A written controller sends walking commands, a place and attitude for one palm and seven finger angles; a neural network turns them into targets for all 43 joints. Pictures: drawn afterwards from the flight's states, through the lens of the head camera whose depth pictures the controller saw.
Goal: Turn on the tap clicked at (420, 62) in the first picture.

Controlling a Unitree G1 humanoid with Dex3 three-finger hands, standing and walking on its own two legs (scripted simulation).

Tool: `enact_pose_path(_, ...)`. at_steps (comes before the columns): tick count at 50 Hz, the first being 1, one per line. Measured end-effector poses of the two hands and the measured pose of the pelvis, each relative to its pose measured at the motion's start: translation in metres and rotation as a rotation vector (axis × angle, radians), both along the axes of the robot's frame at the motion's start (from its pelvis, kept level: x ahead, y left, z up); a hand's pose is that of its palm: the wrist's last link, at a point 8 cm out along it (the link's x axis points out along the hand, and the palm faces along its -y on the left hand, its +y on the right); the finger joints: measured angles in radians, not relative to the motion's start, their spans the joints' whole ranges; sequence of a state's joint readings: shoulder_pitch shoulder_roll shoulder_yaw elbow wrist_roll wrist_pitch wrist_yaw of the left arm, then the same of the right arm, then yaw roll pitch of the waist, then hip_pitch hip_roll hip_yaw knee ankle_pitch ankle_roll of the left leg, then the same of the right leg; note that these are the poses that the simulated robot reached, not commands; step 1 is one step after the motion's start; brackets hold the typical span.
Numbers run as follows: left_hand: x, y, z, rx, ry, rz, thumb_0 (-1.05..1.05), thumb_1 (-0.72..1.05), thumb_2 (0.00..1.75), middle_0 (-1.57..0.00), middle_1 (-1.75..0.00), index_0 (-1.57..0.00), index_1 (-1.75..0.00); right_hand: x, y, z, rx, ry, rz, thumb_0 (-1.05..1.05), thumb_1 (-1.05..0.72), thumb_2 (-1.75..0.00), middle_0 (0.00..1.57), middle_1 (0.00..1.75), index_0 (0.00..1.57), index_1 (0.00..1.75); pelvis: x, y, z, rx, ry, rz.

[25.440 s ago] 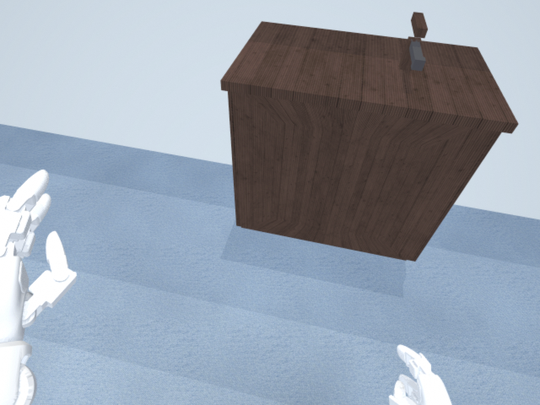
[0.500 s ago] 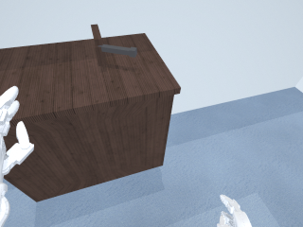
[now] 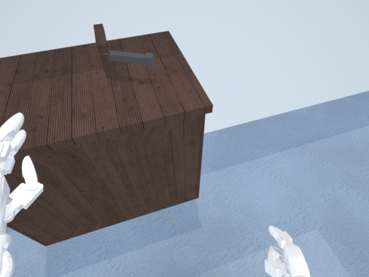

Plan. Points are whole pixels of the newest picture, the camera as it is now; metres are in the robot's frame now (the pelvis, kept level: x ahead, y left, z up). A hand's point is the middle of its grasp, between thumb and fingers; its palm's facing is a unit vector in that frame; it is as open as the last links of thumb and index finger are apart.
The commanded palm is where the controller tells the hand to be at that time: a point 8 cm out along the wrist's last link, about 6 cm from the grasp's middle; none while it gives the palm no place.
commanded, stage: come to a stop and stand still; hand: left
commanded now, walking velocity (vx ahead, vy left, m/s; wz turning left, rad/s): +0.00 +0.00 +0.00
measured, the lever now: (149, 59) +0.68 +0.17 +0.10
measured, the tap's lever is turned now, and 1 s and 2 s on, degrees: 60 60 60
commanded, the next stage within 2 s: look again from close up in 0.76 s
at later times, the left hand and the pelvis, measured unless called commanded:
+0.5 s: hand (7, 211) +0.17 +0.27 +0.16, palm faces +0.38 -0.85 -0.36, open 7.4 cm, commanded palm +0.12 +0.31 +0.18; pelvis -0.04 +0.03 +0.01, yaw +0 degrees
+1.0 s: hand out of the picture +0.18 +0.29 +0.16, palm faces +0.38 -0.85 -0.37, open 7.4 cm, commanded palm +0.12 +0.33 +0.18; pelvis -0.04 +0.04 +0.01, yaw +0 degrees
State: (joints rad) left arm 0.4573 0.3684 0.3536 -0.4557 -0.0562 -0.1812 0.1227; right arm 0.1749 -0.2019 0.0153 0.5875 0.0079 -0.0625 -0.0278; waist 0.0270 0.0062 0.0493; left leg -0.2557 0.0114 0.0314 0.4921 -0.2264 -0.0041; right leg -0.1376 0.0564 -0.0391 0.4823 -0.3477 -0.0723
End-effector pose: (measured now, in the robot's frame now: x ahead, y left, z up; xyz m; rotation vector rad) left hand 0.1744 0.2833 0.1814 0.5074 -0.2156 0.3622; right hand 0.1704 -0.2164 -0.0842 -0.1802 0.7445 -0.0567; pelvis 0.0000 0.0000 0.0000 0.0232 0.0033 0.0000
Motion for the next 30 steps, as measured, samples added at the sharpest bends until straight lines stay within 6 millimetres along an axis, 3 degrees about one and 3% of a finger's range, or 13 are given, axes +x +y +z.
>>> enact_pose_path(6, -0.009, -0.002, -0.004, -0.036, -0.003, 0.005, 0.01, 0.89, 0.90, -0.22, -0.31, -0.21, -0.30, 0.000, -0.007, 0.008, -0.028, -0.021, -0.010, 0.01, -0.90, -0.90, 0.21, 0.30, 0.20, 0.30, -0.008, -0.001, 0.001, -0.010, -0.012, 0.007)
enact_pose_path(13, -0.024, 0.006, -0.003, -0.055, -0.027, -0.002, 0.01, 0.89, 0.90, -0.22, -0.31, -0.21, -0.30, -0.015, -0.007, 0.017, -0.056, -0.036, -0.025, 0.01, -0.90, -0.90, 0.20, 0.30, 0.20, 0.30, -0.020, 0.006, 0.003, -0.024, -0.025, 0.008)
enact_pose_path(24, -0.039, 0.027, -0.004, -0.076, -0.021, -0.016, 0.01, 0.89, 0.90, -0.21, -0.31, -0.21, -0.30, -0.053, 0.018, 0.014, -0.053, -0.004, -0.038, 0.01, -0.90, -0.90, 0.21, 0.30, 0.20, 0.30, -0.037, 0.026, 0.006, -0.036, -0.035, 0.007)
enact_pose_path(30, -0.043, 0.037, -0.003, -0.061, -0.016, -0.020, 0.01, 0.89, 0.90, -0.21, -0.31, -0.21, -0.30, -0.064, 0.034, 0.011, -0.040, 0.009, -0.030, 0.01, -0.90, -0.90, 0.21, 0.30, 0.20, 0.30, -0.042, 0.035, 0.007, -0.036, -0.029, 0.005)
